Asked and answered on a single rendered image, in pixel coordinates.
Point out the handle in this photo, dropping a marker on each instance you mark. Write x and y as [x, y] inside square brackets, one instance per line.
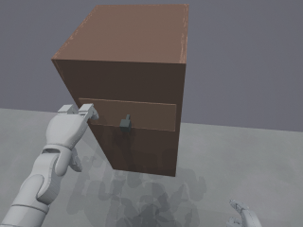
[126, 124]

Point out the right robot hand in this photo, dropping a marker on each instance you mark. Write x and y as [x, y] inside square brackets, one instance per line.
[248, 217]

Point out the robot left forearm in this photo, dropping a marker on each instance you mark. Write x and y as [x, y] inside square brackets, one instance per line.
[39, 189]

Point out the left robot hand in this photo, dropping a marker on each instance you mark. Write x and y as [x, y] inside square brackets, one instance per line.
[68, 127]

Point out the cabinet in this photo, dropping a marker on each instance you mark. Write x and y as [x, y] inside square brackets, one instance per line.
[138, 53]

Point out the drawer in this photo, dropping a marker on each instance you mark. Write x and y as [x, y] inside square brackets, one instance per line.
[147, 115]

